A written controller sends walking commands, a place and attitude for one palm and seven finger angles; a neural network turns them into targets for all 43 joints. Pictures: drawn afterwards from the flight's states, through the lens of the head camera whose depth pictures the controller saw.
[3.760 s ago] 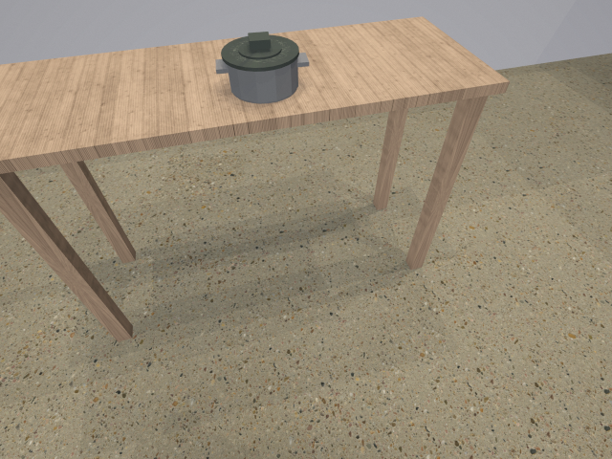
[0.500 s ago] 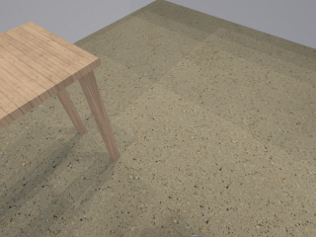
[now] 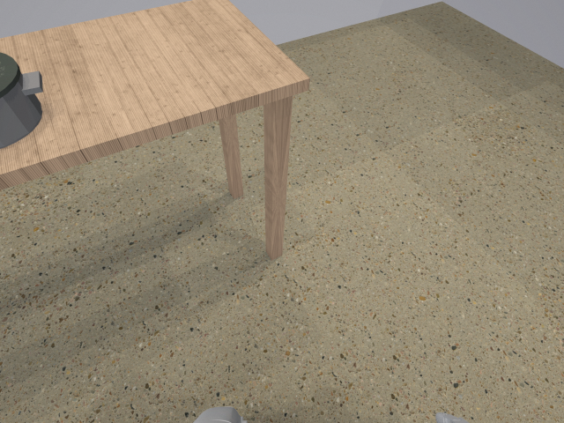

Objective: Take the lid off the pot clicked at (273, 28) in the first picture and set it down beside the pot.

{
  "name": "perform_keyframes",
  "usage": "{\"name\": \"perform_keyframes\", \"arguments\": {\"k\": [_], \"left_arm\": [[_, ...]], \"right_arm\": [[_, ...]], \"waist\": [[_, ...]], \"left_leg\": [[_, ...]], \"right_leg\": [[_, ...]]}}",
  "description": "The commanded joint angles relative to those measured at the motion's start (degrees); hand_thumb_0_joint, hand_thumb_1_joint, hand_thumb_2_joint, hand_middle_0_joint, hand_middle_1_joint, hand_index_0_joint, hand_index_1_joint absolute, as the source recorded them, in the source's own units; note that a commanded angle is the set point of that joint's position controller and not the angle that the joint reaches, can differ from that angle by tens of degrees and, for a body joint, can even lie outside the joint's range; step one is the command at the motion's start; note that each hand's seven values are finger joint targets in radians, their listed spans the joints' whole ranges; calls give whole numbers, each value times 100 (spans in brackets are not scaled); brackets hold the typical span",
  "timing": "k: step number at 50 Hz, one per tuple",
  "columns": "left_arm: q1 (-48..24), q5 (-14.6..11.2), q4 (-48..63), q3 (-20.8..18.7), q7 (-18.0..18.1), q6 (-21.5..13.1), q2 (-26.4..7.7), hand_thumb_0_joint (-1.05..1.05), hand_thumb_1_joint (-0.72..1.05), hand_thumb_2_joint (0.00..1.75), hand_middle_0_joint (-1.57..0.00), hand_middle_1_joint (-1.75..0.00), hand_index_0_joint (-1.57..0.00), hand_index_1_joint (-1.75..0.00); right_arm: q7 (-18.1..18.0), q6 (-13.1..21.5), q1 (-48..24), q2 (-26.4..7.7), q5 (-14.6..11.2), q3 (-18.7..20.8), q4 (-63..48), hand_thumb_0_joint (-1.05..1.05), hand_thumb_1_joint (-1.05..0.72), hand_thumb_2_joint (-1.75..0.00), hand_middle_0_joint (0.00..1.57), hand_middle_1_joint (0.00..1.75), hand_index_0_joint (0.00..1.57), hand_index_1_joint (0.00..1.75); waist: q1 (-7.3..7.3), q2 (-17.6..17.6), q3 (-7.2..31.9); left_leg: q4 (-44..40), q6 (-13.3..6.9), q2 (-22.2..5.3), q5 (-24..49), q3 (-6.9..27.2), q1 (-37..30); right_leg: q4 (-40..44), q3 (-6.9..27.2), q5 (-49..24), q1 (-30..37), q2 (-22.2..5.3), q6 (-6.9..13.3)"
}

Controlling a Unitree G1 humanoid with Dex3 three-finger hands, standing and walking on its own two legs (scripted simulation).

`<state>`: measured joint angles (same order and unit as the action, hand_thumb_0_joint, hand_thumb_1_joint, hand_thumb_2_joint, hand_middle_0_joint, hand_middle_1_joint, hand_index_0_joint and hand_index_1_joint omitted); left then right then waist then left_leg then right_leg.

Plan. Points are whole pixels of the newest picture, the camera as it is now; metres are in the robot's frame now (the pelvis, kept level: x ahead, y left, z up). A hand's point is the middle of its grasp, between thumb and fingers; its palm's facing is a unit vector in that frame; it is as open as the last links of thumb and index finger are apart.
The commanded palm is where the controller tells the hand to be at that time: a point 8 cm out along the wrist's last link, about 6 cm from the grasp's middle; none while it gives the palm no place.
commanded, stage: turn to face it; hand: left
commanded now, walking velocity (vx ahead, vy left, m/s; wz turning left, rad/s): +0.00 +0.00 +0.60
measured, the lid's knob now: out of the picture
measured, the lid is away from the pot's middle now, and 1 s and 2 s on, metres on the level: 0.00 0.00 0.00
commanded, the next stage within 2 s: take the last steps up to it in 0.90 s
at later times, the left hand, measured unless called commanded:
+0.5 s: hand out of the picture +0.09 +0.27 -0.14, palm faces +0.28 -0.93 -0.24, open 7.4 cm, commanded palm none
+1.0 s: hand out of the picture -0.05 +0.20 -0.15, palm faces +0.52 -0.81 -0.27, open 7.4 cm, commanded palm none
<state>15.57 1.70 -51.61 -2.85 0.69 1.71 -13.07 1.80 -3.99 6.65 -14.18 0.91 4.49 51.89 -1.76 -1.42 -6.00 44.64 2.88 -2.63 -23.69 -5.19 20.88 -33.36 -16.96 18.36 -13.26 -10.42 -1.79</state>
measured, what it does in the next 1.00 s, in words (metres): steps on the spot, turning left: left foot, then right foot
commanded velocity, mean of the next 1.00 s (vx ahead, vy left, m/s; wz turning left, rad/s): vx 0.01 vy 0.00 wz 0.46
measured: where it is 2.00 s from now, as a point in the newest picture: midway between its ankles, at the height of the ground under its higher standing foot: (223, 406)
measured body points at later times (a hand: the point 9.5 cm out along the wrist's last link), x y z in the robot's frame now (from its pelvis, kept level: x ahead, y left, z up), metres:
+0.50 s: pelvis +0.02 +0.03 +0.01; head +0.05 +0.06 +0.46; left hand +0.08 +0.32 -0.13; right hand +0.11 -0.21 -0.13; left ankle +0.00 +0.11 -0.73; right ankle +0.05 -0.13 -0.68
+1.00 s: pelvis +0.02 +0.01 +0.01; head +0.07 +0.01 +0.46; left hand -0.08 +0.24 -0.13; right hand +0.23 -0.18 -0.14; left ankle -0.07 +0.13 -0.68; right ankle +0.06 -0.11 -0.73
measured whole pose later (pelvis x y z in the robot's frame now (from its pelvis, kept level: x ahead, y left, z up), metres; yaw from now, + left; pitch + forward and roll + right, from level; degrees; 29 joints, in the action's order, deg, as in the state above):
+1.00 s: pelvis +0.02 +0.01 +0.01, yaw +31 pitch +0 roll +2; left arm 16.1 1.7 -52.8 -1.9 1.0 0.6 -11.1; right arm 0.6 -4.2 8.1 -15.1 0.8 4.6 54.5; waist -1.4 0.3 -5.6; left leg 50.3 3.3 -1.1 -25.6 0.6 22.2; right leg -29.1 -7.1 17.6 -11.0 -6.0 -0.4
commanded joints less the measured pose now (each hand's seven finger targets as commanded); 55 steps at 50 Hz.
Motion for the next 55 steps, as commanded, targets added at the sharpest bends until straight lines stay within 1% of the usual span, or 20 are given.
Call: {"name": "perform_keyframes", "arguments": {"k": [1, 2, 3, 7, 10, 22, 29, 30, 31, 32, 33, 34, 35, 38, 42, 47, 50, 52, 53, 55], "left_arm": [[101, -90, 389, -328, 45, -52, -1043, 0, 90, 90, -20, -30, -20, -30], [-96, -123, 653, -227, -1, -41, -611, 0, 90, 90, -20, -30, -20, -30], [-487, -64, 779, -191, 41, 21, -658, 0, 90, 90, -20, -30, -20, -30], [-432, -75, 429, -287, -17, 26, -704, 0, 90, 90, -20, -30, -20, -30], [-198, -70, 277, -296, -22, 38, -711, 0, 90, 90, -20, -30, -20, -30], [-1135, -119, 616, -227, 76, 28, -639, 0, 90, 90, -20, -30, -20, -30], [-676, -180, 588, -184, 130, -74, -581, 0, 90, 90, -20, -30, -20, -30], [-476, -176, 551, -205, 148, -116, -640, 0, 90, 90, -20, -30, -20, -30], [-308, -151, 511, -241, 171, -175, -870, 0, 90, 90, -20, -30, -20, -30], [-260, -70, 526, -325, 218, -224, -1360, 0, 90, 90, -20, -30, -20, -30], [-119, -70, 540, -316, 190, -196, -1428, 0, 90, 90, -20, -30, -20, -30], [-325, -87, 600, -260, 199, -186, -1205, 0, 90, 90, -20, -30, -20, -30], [-622, -96, 638, -243, 202, -205, -1002, 0, 90, 90, -20, -30, -20, -30], [-713, -97, 635, -149, 152, -246, -725, 0, 90, 90, -20, -30, -20, -30], [-49, -50, 376, -188, 161, -280, -852, 0, 90, 90, -20, -30, -20, -30], [333, 18, 167, -231, 136, -226, -1050, 0, 90, 90, -20, -30, -20, -30], [250, 27, 113, -263, 139, -195, -1110, 0, 90, 90, -20, -30, -20, -30], [210, -24, 18, -270, 119, -182, -1078, 0, 90, 90, -20, -30, -20, -30], [172, -74, 8, -254, 94, -166, -1002, 0, 90, 90, -20, -30, -20, -30], [135, -64, 233, -106, 15, -137, -360, 0, 90, 90, -20, -30, -20, -30]], "right_arm": [[-46, 318, 754, -867, -1, 176, -325, 0, -90, -90, 20, 30, 20, 30], [-89, 355, 1161, -1576, 13, 354, -342, 0, -90, -90, 20, 30, 20, 30], [-133, 313, 1536, -1733, -33, 375, -162, 0, -90, -90, 20, 30, 20, 30], [-278, 386, 468, -1010, -18, 132, -340, 0, -90, -90, 20, 30, 20, 30], [-281, 433, 475, -943, -35, 117, -358, 0, -90, -90, 20, 30, 20, 30], [-307, 359, 1045, -967, 32, 211, -125, 0, -90, -90, 20, 30, 20, 30], [-294, 298, 796, -928, 9, 242, -187, 0, -90, -90, 20, 30, 20, 30], [-281, 300, 738, -859, -25, 231, -203, 0, -90, -90, 20, 30, 20, 30], [-251, 314, 799, -666, -82, 202, -209, 0, -90, -90, 20, 30, 20, 30], [-244, 326, 943, -288, -128, 146, -297, 0, -90, -90, 20, 30, 20, 30], [-268, 296, 912, -528, -27, 217, -360, 0, -90, -90, 20, 30, 20, 30], [-244, 217, 871, -558, 12, 240, -274, 0, -90, -90, 20, 30, 20, 30], [-202, 150, 939, -511, 25, 234, -167, 0, -90, -90, 20, 30, 20, 30], [-101, 117, 903, -422, 26, 180, -60, 0, -90, -90, 20, 30, 20, 30], [-107, 109, 453, -350, -4, 105, -140, 0, -90, -90, 20, 30, 20, 30], [-108, 131, -52, -250, -52, 1, -244, 0, -90, -90, 20, 30, 20, 30], [-130, 202, 57, -196, -77, -52, -188, 0, -90, -90, 20, 30, 20, 30], [-140, 287, 400, -235, -53, -82, -62, 0, -90, -90, 20, 30, 20, 30], [-142, 362, 693, -398, -31, -66, 27, 0, -90, -90, 20, 30, 20, 30], [-186, 415, 1336, -1399, 47, 163, 122, 0, -90, -90, 20, 30, 20, 30]], "waist": [[425, 94, 1362], [664, 1997, 1330], [808, 1543, 1402], [274, 1209, 886], [180, 841, 1007], [446, 858, 757], [212, 882, 1050], [96, 742, 1138], [49, 172, 1256], [67, -1388, 1309], [48, -1145, 1189], [161, -574, 861], [309, -888, 703], [391, -681, 333], [107, -796, 541], [-84, -1086, 575], [-19, -1234, 740], [139, -1045, 947], [305, -643, 1102], [585, 2058, 1110]], "left_leg": [[-2131, -342, -299, 1754, 483, -1841], [-2356, -1031, -1924, 3921, 2694, -2607], [-2292, -1512, -2300, 4816, 2849, -2450], [-2387, -1142, -1158, 4051, 1761, -1531], [-2450, -1035, -876, 4078, 1572, -1655], [-2418, -1433, -890, 3437, 2895, -1678], [-1881, -1178, -532, 3802, 3086, -908], [-1660, -988, -378, 3407, 2991, -612], [-1203, -677, -123, 2357, 2661, 59], [-33, -207, 661, -107, 1575, 1194], [1138, -103, 768, -1187, 1151, 1175], [1927, -120, 576, -827, 1289, 1079], [2256, -93, 434, -542, 1254, 1082], [2529, 21, 267, 170, 877, 1117], [1835, 134, 187, -6, 660, 1096], [597, 64, 265, -254, 344, 464], [-299, -32, 360, -110, 218, -86], [-1454, -95, 420, 703, 89, -992], [-2219, -179, 295, 1094, 217, -1689], [-2909, -1207, -1847, 1631, 2970, -2828]], "right_leg": [[-1006, 488, -1571, -302, -774, 86], [-2424, 470, 1710, -2159, 137, -437], [-3100, 1210, 2056, -2400, 251, -367], [-3643, 1706, 438, -2178, 249, -406], [-3481, 1711, 22, -2022, 402, -481], [-1877, 1960, 528, -1776, 706, -485], [81, 1840, -89, -55, 1070, -259], [836, 1866, -650, 520, 965, -237], [1407, 2341, -1126, 1388, 390, -111], [1646, 3876, -2107, 2128, -1145, 447], [1535, 4048, -2695, 1383, -1835, 1057], [1586, 3515, -2250, 720, -1484, 1148], [1711, 3218, -1818, 424, -1152, 1024], [1520, 2218, -2363, 299, -562, 803], [1274, 2047, -3373, 956, -666, 927], [1102, 1950, -3757, 885, -714, 980], [884, 1848, -3741, 849, -688, 912], [645, 1708, -2652, 584, -571, 591], [202, 1499, -1748, 208, -418, 390], [-2063, 890, 1943, -2164, 726, -146]]}}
